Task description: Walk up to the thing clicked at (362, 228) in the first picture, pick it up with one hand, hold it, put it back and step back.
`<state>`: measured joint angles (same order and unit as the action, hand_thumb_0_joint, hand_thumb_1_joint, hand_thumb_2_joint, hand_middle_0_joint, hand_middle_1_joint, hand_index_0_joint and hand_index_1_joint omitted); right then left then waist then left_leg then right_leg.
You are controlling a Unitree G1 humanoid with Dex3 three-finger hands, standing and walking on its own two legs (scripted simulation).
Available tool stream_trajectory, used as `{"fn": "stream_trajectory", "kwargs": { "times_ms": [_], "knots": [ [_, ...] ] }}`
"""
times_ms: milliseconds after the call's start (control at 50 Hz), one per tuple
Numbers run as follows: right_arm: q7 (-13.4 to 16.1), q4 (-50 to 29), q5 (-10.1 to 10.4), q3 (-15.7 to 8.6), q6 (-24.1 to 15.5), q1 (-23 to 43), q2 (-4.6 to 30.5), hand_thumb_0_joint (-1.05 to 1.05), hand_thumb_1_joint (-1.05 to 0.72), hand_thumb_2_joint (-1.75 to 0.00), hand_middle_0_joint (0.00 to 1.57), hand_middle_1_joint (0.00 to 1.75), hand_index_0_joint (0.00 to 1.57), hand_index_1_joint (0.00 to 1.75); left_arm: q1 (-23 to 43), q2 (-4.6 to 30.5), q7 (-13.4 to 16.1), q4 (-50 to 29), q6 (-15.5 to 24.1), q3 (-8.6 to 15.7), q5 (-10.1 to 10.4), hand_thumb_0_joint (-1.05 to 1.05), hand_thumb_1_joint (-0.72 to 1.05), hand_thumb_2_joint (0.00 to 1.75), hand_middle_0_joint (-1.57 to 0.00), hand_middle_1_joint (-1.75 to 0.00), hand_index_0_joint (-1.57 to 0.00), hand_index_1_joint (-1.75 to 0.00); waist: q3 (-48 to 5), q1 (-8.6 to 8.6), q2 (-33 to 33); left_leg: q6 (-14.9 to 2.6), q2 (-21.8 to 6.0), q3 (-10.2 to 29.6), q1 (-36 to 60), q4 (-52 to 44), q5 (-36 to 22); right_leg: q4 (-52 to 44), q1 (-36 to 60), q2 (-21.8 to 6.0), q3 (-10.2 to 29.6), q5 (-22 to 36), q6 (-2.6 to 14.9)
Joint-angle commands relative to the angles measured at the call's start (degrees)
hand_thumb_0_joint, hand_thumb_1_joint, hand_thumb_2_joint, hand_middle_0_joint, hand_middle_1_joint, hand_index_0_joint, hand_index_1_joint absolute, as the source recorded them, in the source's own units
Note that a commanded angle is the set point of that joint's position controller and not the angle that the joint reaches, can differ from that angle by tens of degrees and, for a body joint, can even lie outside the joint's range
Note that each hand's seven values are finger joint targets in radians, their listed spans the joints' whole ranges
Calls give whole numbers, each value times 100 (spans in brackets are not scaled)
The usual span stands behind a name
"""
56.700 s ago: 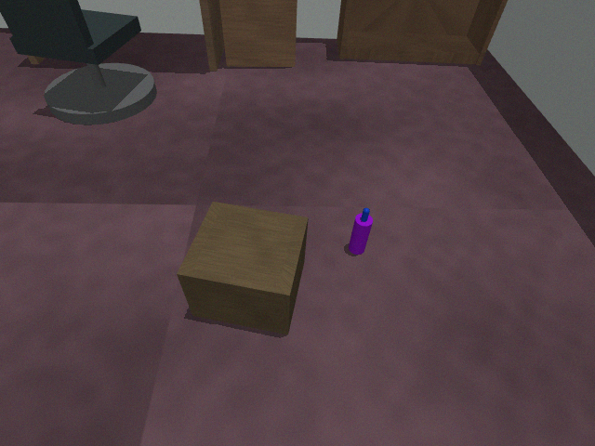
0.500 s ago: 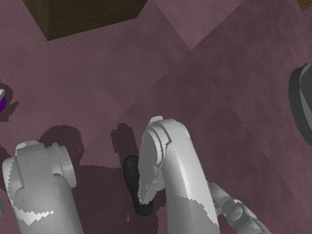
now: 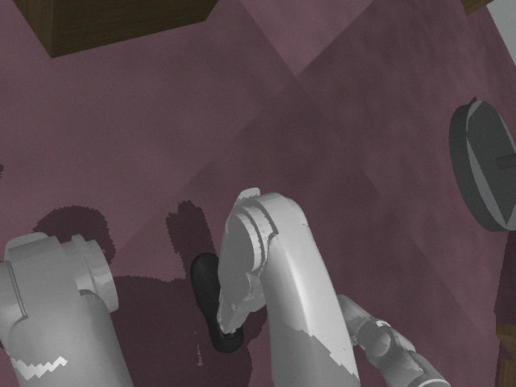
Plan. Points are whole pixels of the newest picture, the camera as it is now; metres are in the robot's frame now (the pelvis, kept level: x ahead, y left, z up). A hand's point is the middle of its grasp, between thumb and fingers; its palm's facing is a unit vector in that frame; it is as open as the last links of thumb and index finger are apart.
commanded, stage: lower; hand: left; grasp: from the side
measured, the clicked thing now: out of the picture +0.45 +0.28 -0.15
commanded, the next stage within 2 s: loosen in 0.08 s
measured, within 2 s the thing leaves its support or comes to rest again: rests again in 0.04 s
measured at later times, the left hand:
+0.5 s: hand out of the picture +0.45 +0.28 -0.15, palm faces +0.34 -0.94 +0.02, open 10.6 cm
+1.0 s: hand out of the picture +0.45 +0.30 -0.14, palm faces +0.36 -0.93 +0.02, open 17.0 cm
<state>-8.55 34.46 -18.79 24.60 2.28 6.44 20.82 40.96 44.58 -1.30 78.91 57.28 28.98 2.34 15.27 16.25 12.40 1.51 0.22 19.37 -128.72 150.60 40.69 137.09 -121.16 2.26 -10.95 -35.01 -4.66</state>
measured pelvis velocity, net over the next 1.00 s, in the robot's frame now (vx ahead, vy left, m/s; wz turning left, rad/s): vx -0.01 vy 0.00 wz -0.02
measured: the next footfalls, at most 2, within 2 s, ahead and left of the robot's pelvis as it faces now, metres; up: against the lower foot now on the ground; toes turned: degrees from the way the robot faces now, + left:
none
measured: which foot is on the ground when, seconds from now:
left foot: down 0.00-1.00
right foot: down 0.00-1.00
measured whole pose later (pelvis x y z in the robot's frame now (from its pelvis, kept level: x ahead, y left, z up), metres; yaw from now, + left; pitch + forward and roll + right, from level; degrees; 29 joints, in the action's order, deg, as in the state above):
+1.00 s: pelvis -0.01 +0.00 +0.00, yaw -1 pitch +16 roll -17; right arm -8.1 32.1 -18.9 25.9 3.4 6.5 20.5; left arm 40.9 46.7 -2.8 74.5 58.0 31.4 2.9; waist 15.2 15.4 13.7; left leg 0.7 -0.4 20.5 -128.1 150.7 40.6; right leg 135.6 -119.8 3.1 -12.1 -34.1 -4.3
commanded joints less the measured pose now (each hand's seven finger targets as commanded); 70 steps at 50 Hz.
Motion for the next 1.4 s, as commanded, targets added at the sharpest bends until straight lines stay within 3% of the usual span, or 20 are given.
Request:
{"fn": "stream_trajectory", "kwargs": {
  "times_ms": [0,180,320,440,540,640,740,780,880,980,1020,1040,1060,1120,1200,1220,1260,1280,1340,1380],
  "knots": [
    [95,-64,-22,-605,17,-303,2015,0,-90,-90,20,30,20,30,1577,1083,-11,-1124,618,27,91,0,27,129,-131,-142,-132,-142,-3660,517,-3216,41,-348,-545,2631,-1890,-906,-862,1733,187,-700,1118,495],
    [99,-84,-70,-490,39,-250,2015,0,-91,-90,20,30,20,30,1645,1145,62,-1020,715,-21,83,0,27,121,-136,-137,-137,-137,-3556,617,-3126,18,-350,-492,2520,-1829,-934,-884,1855,218,-756,1177,476],
    [105,-94,-90,-480,10,-209,2028,0,-92,-90,20,30,20,30,1621,1118,48,-1046,765,10,201,0,-9,66,-101,-91,-102,-90,-3588,596,-3166,19,-366,-512,2553,-1807,-897,-908,1931,254,-751,1164,472],
    [115,-113,-74,-480,27,-119,2055,0,-92,-90,20,30,20,30,1511,1033,-5,-754,713,-162,106,0,-36,36,-64,-52,-64,-52,-3293,616,-3166,45,-381,-433,2478,-1932,-685,-887,1656,233,-832,984,496],
    [114,-166,-42,-428,57,-196,2029,0,-92,-90,20,30,20,30,1261,1016,-23,-536,625,-134,204,0,-44,25,-52,-38,-51,-38,-3328,539,-2825,-28,-331,-472,2257,-1843,-742,-993,1865,268,-808,1052,468],
    [108,-221,-49,-422,59,-139,2063,0,-91,-90,20,30,20,30,1324,880,-46,-524,652,-208,215,0,-42,21,-40,-28,-39,-28,-3244,629,-2935,27,-375,-343,2475,-1937,-823,-923,1698,268,-873,1091,478],
    [105,-227,-71,-393,56,-129,2028,0,-91,-90,20,30,20,30,1597,1053,-39,-664,724,-176,209,0,-53,8,-24,-11,-23,-11,-3269,648,-2878,-33,-357,-432,2287,-1841,-536,-1010,1789,289,-830,898,463],
    [113,-228,-73,-392,54,-128,2032,0,-89,-90,20,30,20,30,1433,1084,-24,-630,727,-122,186,0,-50,7,-10,-3,-9,-4,-3264,570,-2933,4,-377,-414,2426,-1892,-698,-975,1754,276,-824,989,482],
    [145,-251,-69,-456,110,-196,2022,0,-90,-90,20,30,20,30,1400,1636,-72,-1174,664,344,154,0,-54,5,-7,0,-5,-1,-3652,349,-3307,18,-383,-515,2549,-1946,-849,-960,1980,273,-763,1074,495],
    [190,-360,100,-763,187,-404,2047,0,-90,-90,20,30,20,30,1264,1749,-326,-2124,272,416,115,0,-51,5,-7,-1,-6,-1,-4195,100,-4030,129,-411,-502,3136,-2342,-1025,-876,1707,184,-675,1114,574],
    [229,-354,236,-928,206,-536,1971,0,-90,-90,20,30,20,30,1121,1586,-527,-2501,-13,328,219,0,-51,3,-6,0,-5,0,-4421,-28,-3988,96,-383,-644,3087,-2355,-1162,-955,1756,174,-548,1208,588],
    [250,-295,302,-994,218,-694,1923,0,-90,-90,20,30,20,30,1272,1440,-635,-2679,-165,196,293,0,-53,4,-6,-1,-6,-1,-4491,20,-4018,80,-371,-689,3056,-2349,-1181,-1015,1744,165,-498,1245,590],
    [253,-241,391,-1055,222,-793,1866,0,-90,-90,20,30,20,30,1164,1108,-726,-2510,-363,31,372,0,-52,3,-5,-1,-5,-1,-4343,46,-3883,61,-354,-705,2901,-2417,-1075,-1031,1581,142,-486,1148,601],
    [314,-158,630,-1164,237,-997,1761,0,-88,-90,20,30,20,30,1076,1015,-908,-2165,-866,21,477,0,-57,4,-4,-2,-5,-1,-3852,35,-3315,-64,-315,-732,2291,-2469,-541,-1195,1259,120,-446,755,597],
    [349,-171,778,-1268,218,-1131,1667,0,-81,-89,20,30,20,30,1226,976,-1173,-2053,-1144,32,543,0,-49,7,-4,0,-2,0,-3789,36,-2703,-167,-281,-759,1981,-2401,-351,-1321,1249,105,-378,590,577],
    [382,-38,940,-1587,329,-1300,1538,0,-89,-92,20,30,20,30,1042,2292,-843,-2170,-1472,536,-327,0,-53,7,-7,-5,-6,-5,-4621,-631,-3363,-97,-258,-967,2830,-2761,-805,-1429,1355,50,-212,648,624],
    [342,-250,1066,-1703,430,-1352,1457,0,-91,-91,20,30,20,30,1336,1335,-795,-2267,-1856,13,-340,0,-51,7,-6,-4,-5,-5,-4754,-381,-3565,-40,-308,-877,3084,-3059,-715,-1384,933,21,-217,553,663],
    [308,-258,1121,-1804,467,-1415,1463,0,-92,-92,20,30,20,30,1314,1288,-759,-2473,-1984,16,-424,0,-54,9,-7,-5,-6,-7,-4746,-436,-3729,-17,-307,-877,3234,-3223,-662,-1387,799,-2,-203,513,687],
    [375,-219,1295,-2000,557,-1605,1334,0,-99,-93,20,30,20,30,1280,2089,-534,-3049,-2525,442,-670,0,-59,10,-10,-8,-8,-9,-5346,-773,-3831,-58,-267,-1112,3426,-3294,-856,-1562,1052,-18,26,546,700],
    [386,-245,1386,-2137,623,-1661,1201,0,-90,-90,20,30,20,30,1241,1824,-464,-3278,-2833,267,-762,0,-53,7,-6,-6,-5,-6,-5433,-772,-3796,-90,-246,-1203,3421,-3403,-834,-1636,1034,-35,118,546,716]
  ]
}}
